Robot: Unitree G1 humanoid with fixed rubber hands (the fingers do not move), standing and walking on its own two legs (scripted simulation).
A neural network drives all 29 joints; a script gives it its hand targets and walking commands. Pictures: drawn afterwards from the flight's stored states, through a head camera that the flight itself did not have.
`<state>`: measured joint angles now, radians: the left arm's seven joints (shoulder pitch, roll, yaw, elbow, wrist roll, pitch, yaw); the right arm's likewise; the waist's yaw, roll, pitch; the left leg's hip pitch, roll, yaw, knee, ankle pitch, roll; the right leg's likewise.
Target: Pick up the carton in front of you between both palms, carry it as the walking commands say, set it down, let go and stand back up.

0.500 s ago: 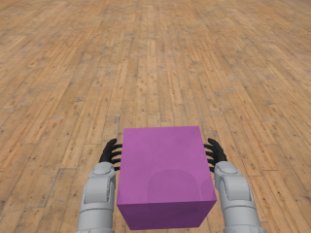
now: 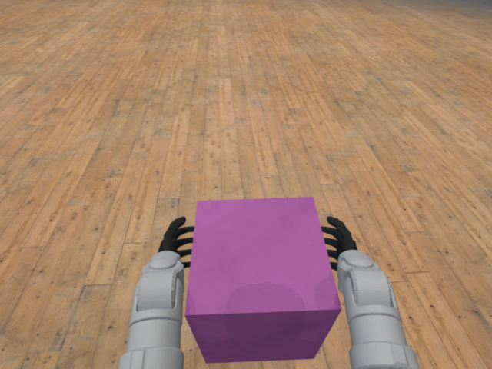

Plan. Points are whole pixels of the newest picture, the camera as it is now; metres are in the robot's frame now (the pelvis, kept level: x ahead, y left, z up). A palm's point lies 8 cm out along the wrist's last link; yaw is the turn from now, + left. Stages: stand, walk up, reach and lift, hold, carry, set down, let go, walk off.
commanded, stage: hold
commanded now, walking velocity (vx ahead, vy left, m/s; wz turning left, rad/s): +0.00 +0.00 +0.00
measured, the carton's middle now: (257, 282) +0.29 +0.00 -0.03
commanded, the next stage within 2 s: set down in 0.20 s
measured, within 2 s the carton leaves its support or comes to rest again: neither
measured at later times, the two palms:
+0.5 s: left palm (175, 255) +0.32 +0.15 +0.01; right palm (336, 250) +0.33 -0.15 +0.02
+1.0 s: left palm (178, 294) +0.35 +0.17 -0.19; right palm (303, 285) +0.36 -0.13 -0.18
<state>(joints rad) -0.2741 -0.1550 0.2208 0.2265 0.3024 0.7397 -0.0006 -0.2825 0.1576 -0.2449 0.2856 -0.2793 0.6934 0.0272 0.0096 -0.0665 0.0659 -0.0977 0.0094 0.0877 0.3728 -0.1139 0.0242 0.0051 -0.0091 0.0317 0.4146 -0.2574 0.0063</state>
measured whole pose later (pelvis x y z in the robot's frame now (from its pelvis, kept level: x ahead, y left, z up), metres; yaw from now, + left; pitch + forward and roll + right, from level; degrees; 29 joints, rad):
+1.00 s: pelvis -0.03 -0.01 -0.11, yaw -1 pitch +33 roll -2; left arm -0.58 -0.07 0.38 0.51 0.20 0.15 0.00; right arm -0.58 0.13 -0.32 0.54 -0.16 0.12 -0.09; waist 0.04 -0.07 -0.11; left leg -1.38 0.02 -0.03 1.08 -0.28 -0.02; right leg -1.28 0.06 0.03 1.14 -0.45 0.01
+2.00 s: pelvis -0.09 -0.02 -0.35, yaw -3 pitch +48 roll -2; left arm -1.07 0.06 0.52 0.69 0.16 0.24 0.05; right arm -1.23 -0.09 -0.26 0.89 -0.11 0.22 -0.13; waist 0.11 -0.08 -0.02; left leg -2.35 0.01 -0.07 1.89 -0.38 -0.04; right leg -2.24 0.11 0.00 2.00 -0.61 0.02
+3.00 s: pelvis -0.09 -0.02 -0.40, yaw -2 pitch +43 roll +2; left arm -1.27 0.27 0.48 1.07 0.04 0.11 -0.02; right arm -1.40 -0.15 -0.17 1.11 -0.13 0.13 -0.08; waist 0.14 -0.01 0.19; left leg -2.38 0.01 -0.04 2.04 -0.40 -0.05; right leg -2.29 0.13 0.03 2.19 -0.64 0.02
